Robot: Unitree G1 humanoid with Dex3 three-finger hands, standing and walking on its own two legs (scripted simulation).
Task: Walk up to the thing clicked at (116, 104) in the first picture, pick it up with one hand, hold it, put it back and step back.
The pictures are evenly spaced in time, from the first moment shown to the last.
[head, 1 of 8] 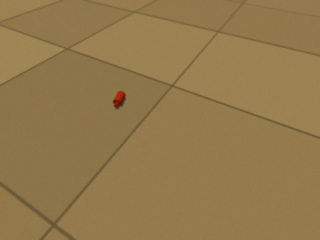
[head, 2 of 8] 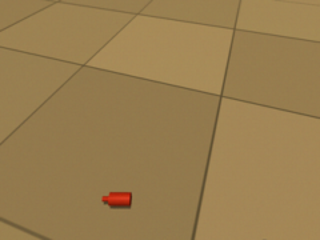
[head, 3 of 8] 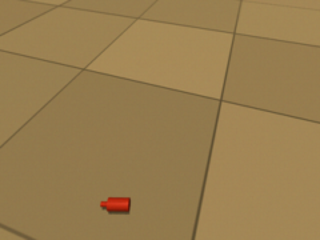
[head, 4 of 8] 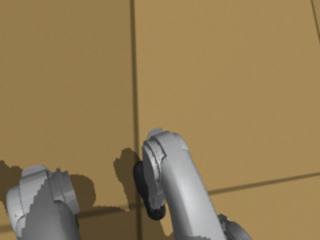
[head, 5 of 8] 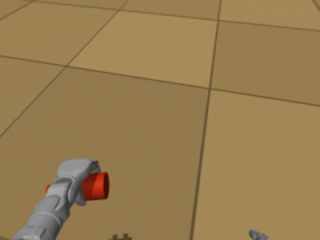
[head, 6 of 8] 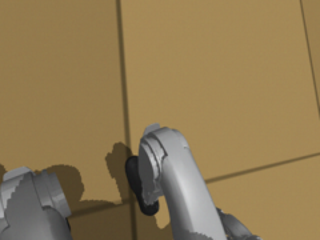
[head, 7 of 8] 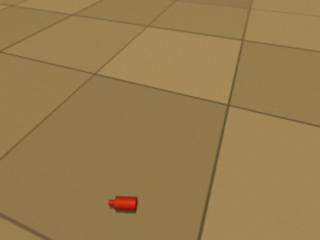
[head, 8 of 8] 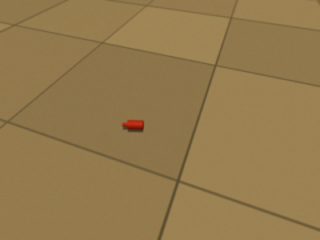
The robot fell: no
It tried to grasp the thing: yes
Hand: left
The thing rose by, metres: 0.65
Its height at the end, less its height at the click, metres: +0.00
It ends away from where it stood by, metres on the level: 0.01
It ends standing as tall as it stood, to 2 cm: yes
